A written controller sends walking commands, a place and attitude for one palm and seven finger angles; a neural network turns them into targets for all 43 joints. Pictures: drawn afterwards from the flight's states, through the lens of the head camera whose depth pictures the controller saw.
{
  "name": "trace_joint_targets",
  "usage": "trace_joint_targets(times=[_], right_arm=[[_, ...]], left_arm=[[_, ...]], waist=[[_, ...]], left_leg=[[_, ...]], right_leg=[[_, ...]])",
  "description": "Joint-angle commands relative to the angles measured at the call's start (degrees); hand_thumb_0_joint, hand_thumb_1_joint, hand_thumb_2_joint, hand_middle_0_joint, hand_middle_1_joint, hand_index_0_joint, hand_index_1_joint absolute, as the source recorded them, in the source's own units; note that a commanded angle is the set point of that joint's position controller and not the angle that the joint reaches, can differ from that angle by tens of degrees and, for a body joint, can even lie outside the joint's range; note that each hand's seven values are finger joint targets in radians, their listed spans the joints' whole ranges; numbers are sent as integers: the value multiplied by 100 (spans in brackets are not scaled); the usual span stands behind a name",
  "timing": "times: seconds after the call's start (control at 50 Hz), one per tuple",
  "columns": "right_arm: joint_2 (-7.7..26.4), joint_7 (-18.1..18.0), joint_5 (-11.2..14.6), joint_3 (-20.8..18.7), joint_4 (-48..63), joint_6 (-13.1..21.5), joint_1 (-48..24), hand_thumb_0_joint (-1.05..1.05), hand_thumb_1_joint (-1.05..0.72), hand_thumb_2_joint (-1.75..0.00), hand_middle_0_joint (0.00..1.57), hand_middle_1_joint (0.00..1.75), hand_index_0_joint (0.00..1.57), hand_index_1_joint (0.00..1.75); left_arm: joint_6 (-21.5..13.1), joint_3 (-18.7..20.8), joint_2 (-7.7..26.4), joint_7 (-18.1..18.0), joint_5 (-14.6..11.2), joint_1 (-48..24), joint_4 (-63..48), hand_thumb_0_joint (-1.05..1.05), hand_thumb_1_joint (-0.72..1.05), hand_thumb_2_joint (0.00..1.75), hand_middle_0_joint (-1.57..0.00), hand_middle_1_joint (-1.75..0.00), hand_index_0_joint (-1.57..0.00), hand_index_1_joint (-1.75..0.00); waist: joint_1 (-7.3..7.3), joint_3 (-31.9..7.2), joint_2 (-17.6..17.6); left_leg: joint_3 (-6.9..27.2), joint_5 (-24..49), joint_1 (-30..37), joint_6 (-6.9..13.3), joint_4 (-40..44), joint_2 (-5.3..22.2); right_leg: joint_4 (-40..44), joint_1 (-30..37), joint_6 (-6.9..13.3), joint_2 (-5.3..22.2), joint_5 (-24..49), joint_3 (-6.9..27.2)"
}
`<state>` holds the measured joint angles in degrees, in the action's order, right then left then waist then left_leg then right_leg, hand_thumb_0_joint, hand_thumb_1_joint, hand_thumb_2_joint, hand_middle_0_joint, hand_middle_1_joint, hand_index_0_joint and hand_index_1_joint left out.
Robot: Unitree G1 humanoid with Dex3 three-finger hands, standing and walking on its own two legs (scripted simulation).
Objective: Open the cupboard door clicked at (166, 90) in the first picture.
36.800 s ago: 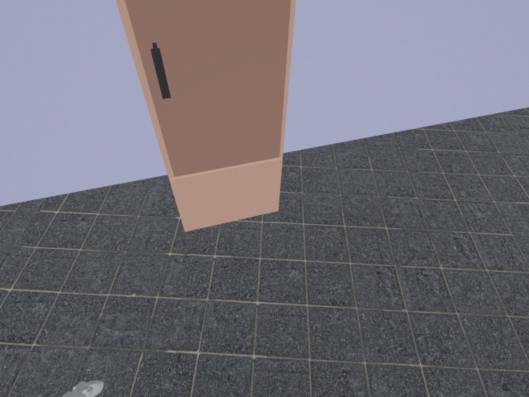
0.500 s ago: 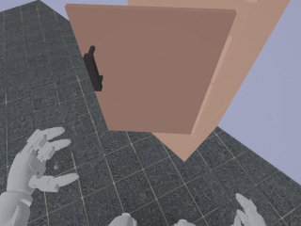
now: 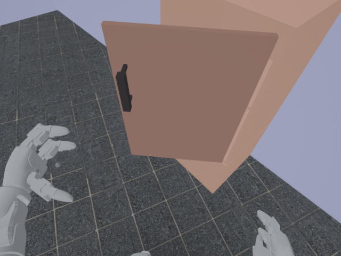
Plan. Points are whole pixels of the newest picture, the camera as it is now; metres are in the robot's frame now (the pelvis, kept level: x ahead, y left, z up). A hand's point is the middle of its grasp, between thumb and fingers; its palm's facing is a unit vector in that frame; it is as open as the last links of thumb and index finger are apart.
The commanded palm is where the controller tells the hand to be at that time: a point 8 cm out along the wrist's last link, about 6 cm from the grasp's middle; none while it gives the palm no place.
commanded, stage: raise the hand with hooked fingers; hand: left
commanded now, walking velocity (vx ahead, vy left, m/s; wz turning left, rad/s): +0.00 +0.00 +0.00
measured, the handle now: (126, 88) +0.54 +0.18 +0.07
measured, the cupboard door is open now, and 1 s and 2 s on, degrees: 42 42 42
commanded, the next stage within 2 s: move the hooked fingers beside the handle in 0.64 s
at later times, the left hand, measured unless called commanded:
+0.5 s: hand (60, 154) +0.29 +0.26 +0.09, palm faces +0.03 -1.00 -0.05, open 14.0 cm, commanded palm +0.26 +0.31 +0.09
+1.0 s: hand (70, 142) +0.32 +0.25 +0.09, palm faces +0.03 -1.00 -0.04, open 14.0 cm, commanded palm +0.30 +0.30 +0.09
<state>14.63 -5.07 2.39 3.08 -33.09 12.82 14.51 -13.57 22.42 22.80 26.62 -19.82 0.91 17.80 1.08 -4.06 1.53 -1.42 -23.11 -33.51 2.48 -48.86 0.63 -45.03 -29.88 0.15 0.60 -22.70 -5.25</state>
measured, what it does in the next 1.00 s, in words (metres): stands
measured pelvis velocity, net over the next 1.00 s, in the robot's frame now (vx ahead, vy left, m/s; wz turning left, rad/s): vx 0.00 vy -0.02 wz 0.00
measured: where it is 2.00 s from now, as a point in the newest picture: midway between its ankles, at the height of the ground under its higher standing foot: outside the picture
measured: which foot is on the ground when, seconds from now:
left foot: down 0.00-1.00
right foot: down 0.00-1.00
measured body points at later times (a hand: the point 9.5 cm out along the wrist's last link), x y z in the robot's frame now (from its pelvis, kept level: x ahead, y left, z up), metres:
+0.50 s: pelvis +0.00 -0.01 +0.01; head +0.03 -0.01 +0.46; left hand +0.28 +0.32 +0.10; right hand +0.14 -0.26 -0.07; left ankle +0.02 +0.09 -0.70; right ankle +0.00 -0.12 -0.70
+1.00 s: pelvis +0.00 -0.02 +0.01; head +0.04 -0.03 +0.45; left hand +0.31 +0.31 +0.10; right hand +0.15 -0.28 -0.08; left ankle +0.02 +0.09 -0.70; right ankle +0.00 -0.12 -0.70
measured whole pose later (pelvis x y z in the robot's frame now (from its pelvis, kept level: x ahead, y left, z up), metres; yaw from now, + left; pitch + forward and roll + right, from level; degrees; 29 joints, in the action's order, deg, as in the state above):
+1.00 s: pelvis +0.00 -0.02 +0.01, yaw +0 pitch +8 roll -1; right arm 16.3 -6.5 2.7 2.3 -35.9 11.7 15.2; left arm -14.2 24.9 25.5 29.1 -18.4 -11.8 32.9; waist -0.1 -3.1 1.8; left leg -1.2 -21.1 -31.6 0.9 -45.0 1.3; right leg -42.9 -28.9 1.7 -0.3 -21.8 -5.3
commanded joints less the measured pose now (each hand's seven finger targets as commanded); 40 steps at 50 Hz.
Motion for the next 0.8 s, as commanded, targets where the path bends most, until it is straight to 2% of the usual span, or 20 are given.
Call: trace_joint_targets(times=[0.0, 0.04, 0.1, 0.14, 0.18, 0.2, 0.24, 0.28, 0.32, 0.36, 0.4, 0.46, 0.48, 0.5, 0.58, 0.66, 0.68, 0.72, 0.76, 0.78], right_arm=[[952, -99, 55, -370, 747, 270, -118, 0, -90, -90, 20, 30, 20, 30], [959, -121, 69, -380, 726, 265, -104, 0, -90, -90, 20, 30, 20, 30], [969, -131, 55, -370, 699, 272, -77, 0, -90, -90, 20, 30, 20, 30], [964, -129, 59, -374, 703, 271, -65, 0, -90, -90, 20, 30, 20, 30], [994, -110, 65, -388, 690, 259, -21, 0, -90, -90, 20, 30, 20, 30], [994, -99, 87, -388, 709, 248, -35, 0, -90, -90, 20, 30, 20, 30], [1012, -89, 92, -403, 743, 247, -67, 0, -90, -90, 20, 30, 20, 30], [1021, -80, 61, -426, 746, 257, -50, 0, -90, -90, 20, 30, 20, 30], [988, -71, 49, -420, 760, 256, -19, 0, -90, -90, 20, 30, 20, 30], [962, -79, 47, -413, 742, 267, -50, 0, -90, -90, 20, 30, 20, 30], [976, -90, 39, -421, 688, 260, -14, 0, -90, -90, 20, 30, 20, 30], [958, -112, 52, -413, 659, 276, -53, 0, -90, -90, 20, 30, 20, 30], [977, -117, 38, -414, 628, 259, -9, 0, -90, -90, 20, 30, 20, 30], [968, -122, 54, -407, 624, 257, -29, 0, -90, -90, 20, 30, 20, 30], [970, -147, 72, -397, 618, 261, -91, 0, -90, -90, 20, 30, 20, 30], [949, -149, 63, -399, 660, 276, -98, 0, -90, -90, 20, 30, 20, 30], [962, -147, 59, -402, 620, 274, -82, 0, -90, -90, 20, 30, 20, 30], [946, -146, 77, -392, 637, 270, -99, 0, -90, -90, 20, 30, 20, 30], [968, -182, 90, -386, 550, 248, -77, 0, -90, -90, 20, 30, 20, 30], [977, -194, 73, -388, 505, 238, -52, 0, -90, -90, 20, 30, 20, 30]], left_arm=[[-244, 609, 1497, 102, -163, -1426, -958, 0, -50, 30, -30, -120, -30, -120], [-192, 666, 1528, 153, -197, -1516, -792, 0, -50, 30, -30, -120, -30, -120], [-187, 795, 1772, 203, -179, -1823, -816, 0, -50, 30, -30, -120, -30, -120], [-155, 764, 1677, 248, -201, -1704, -584, 0, -50, 30, -30, -120, -30, -120], [-89, 672, 1543, 309, -218, -1467, -249, 0, -50, 30, -30, -120, -30, -120], [-63, 576, 1430, 344, -219, -1469, -187, 0, -50, 30, -30, -120, -30, -120], [-76, 592, 1503, 342, -211, -1613, -318, 0, -50, 30, -30, -120, -30, -120], [-165, 780, 1758, 252, -178, -1656, -525, 0, -50, 30, -30, -120, -30, -120], [-249, 826, 1753, 178, -158, -1643, -676, 0, -50, 30, -30, -120, -30, -120], [-323, 819, 1697, 115, -163, -1659, -735, 0, -50, 30, -30, -120, -30, -120], [-368, 861, 1741, 79, -153, -1652, -684, 0, -50, 30, -30, -120, -30, -120], [-393, 790, 1678, 108, -141, -1717, -709, 0, -50, 30, -30, -120, -30, -120], [-362, 830, 1746, 111, -145, -1697, -581, 0, -50, 30, -30, -120, -30, -120], [-336, 731, 1608, 153, -154, -1661, -477, 0, -50, 30, -30, -120, -30, -120], [-312, 703, 1661, 202, -169, -1756, -440, 0, -50, 30, -30, -120, -30, -120], [-335, 792, 1689, 200, -184, -1707, -494, 0, -50, 30, -30, -120, -30, -120], [-337, 814, 1736, 190, -192, -1641, -421, 0, -50, 30, -30, -120, -30, -120], [-341, 737, 1615, 207, -196, -1682, -372, 0, -50, 30, -30, -120, -30, -120], [-341, 748, 1738, 199, -152, -2161, -225, 0, -50, 30, -30, -120, -30, -120], [-379, 696, 1772, 188, -134, -2416, -255, 0, -50, 30, -30, -120, -30, -120]], waist=[[-89, -1243, 427], [-107, -1220, 356], [-66, -1365, 504], [-59, -1271, 486], [-57, -1082, 170], [-83, -1016, 158], [-80, -1059, 264], [-26, -1189, 254], [-23, -1397, 387], [-28, -1258, 506], [-62, -1281, 356], [-84, -1283, 568], [-99, -1188, 292], [-117, -1152, 292], [-109, -1036, 284], [-87, -1285, 262], [-94, -1175, 139], [-113, -1152, 185], [-216, -1016, 245], [-251, -1021, 111]], left_leg=[[515, 1561, 1240, -213, 1028, 37], [510, 1548, 1280, -201, 1056, 28], [523, 1787, 1467, -217, 1107, 27], [511, 1732, 1432, -212, 1139, 20], [471, 1640, 1271, -175, 1135, 9], [446, 1521, 1227, -163, 1161, 3], [456, 1364, 1225, -163, 1193, -1], [450, 1505, 1288, -160, 1163, -5], [429, 1631, 1416, -156, 1166, -7], [426, 1600, 1394, -175, 1181, -6], [380, 1600, 1366, -139, 1162, -15], [376, 1618, 1421, -144, 1156, -17], [343, 1581, 1306, -113, 1119, -13], [321, 1543, 1265, -103, 1123, -33], [312, 1308, 1166, -94, 1128, -38], [299, 1519, 1236, -85, 1089, -59], [274, 1511, 1175, -79, 1056, -45], [255, 1451, 1136, -81, 1067, -64], [253, 1267, 1076, -83, 1052, -59], [261, 1280, 1070, -73, 1028, -51]], right_leg=[[592, 211, 178, -201, 1112, 114], [659, 220, 167, -190, 1136, 121], [695, 368, 194, -188, 1285, 134], [744, 355, 185, -179, 1256, 129], [799, 361, 187, -188, 1258, 143], [815, 305, 171, -186, 1194, 146], [814, 275, 169, -170, 1060, 149], [802, 408, 190, -169, 1161, 187], [783, 448, 176, -175, 1248, 183], [782, 404, 173, -165, 1222, 176], [819, 475, 158, -174, 1290, 222], [815, 461, 165, -153, 1316, 224], [862, 506, 154, -155, 1353, 258], [875, 505, 143, -152, 1370, 268], [943, 503, 148, -125, 1159, 320], [883, 608, 124, -120, 1413, 316], [918, 627, 121, -117, 1432, 356], [908, 590, 103, -114, 1413, 352], [934, 411, 91, -106, 1228, 369], [937, 447, 95, -100, 1220, 397]])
